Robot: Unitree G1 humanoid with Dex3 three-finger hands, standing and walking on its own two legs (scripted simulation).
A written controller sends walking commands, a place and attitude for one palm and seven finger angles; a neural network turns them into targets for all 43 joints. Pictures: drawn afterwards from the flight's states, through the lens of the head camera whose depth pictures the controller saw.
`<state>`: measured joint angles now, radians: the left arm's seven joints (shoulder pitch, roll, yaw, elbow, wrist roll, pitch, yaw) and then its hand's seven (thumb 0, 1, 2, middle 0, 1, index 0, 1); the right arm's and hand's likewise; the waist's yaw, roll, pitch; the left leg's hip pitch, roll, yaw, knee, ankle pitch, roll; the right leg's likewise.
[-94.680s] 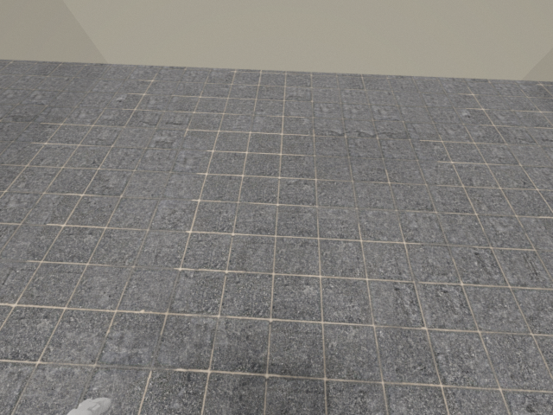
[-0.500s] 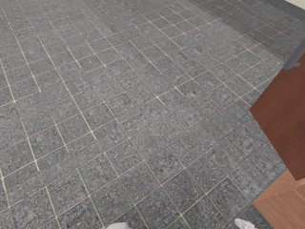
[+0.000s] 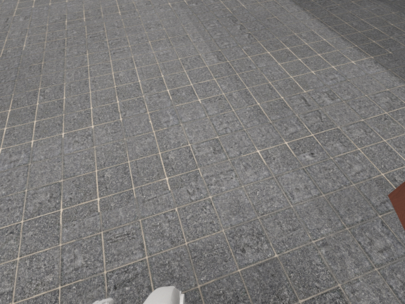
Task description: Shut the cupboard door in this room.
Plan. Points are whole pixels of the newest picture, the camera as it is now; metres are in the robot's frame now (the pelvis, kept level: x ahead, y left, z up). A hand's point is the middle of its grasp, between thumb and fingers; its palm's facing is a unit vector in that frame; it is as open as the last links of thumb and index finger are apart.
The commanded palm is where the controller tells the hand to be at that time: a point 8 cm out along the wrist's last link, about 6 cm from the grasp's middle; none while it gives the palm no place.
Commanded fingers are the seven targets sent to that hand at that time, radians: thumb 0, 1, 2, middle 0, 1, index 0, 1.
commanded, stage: walk to a spot facing it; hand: left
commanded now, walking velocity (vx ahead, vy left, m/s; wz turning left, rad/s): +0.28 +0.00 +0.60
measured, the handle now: out of the picture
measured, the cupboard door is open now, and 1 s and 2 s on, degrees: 70 70 70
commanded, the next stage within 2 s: turn to face it in 0.90 s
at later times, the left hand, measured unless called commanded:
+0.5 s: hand (85, 290) +0.17 +0.28 -0.16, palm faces +0.27 -0.94 -0.23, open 7.4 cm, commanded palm none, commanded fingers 0.00 0.90 0.90 -0.20 -0.30 -0.20 -0.30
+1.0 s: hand (103, 260) +0.24 +0.26 -0.17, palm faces +0.58 -0.78 -0.23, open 7.2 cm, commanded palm none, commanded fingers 0.00 0.90 0.90 -0.20 -0.30 -0.20 -0.30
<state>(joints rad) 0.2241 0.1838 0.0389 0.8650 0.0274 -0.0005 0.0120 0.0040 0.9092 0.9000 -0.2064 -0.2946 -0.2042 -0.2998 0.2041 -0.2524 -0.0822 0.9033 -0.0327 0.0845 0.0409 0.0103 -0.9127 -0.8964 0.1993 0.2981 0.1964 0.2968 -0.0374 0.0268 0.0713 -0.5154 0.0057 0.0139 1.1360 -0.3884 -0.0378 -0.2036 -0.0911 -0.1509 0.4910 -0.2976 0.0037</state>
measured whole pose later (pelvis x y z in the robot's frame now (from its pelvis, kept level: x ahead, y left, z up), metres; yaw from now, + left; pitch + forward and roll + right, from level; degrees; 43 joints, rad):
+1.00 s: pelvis +0.32 +0.07 +0.00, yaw +35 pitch +0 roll +0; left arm 0.25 0.21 0.06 0.92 0.03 -0.02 0.01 0.00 0.93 0.90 -0.21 -0.29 -0.20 -0.30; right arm 0.11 -0.23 -0.06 0.88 -0.03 0.05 0.04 0.01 -0.92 -0.90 0.19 0.30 0.19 0.30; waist 0.00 -0.03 0.11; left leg -0.49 0.05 0.11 0.78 -0.32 -0.01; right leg -0.17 -0.14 -0.34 0.51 -0.32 0.01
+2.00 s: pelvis +0.38 +0.12 -0.02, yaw +5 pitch +0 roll -1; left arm 0.06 0.29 0.07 0.84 0.02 0.06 -0.04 0.00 0.91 0.90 -0.20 -0.29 -0.20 -0.30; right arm 0.27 -0.25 -0.04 0.92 -0.03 0.04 -0.01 0.01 -0.91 -0.90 0.20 0.30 0.20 0.30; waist -0.03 0.03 0.09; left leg -0.25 0.16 0.22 0.67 -0.39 -0.04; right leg -0.26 -0.02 -0.06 0.57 -0.29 0.00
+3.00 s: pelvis +0.40 +0.15 -0.01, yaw -28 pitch +2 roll +0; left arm 0.17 0.24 0.05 0.88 0.03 0.05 -0.02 0.00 0.91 0.90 -0.21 -0.29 -0.21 -0.30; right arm 0.17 -0.24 -0.04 0.86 -0.01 0.05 -0.01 0.01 -0.91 -0.90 0.20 0.30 0.20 0.30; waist 0.00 -0.02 0.08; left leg -0.40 0.05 0.04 0.77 -0.39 -0.08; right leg -0.29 0.02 0.08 0.54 -0.28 0.01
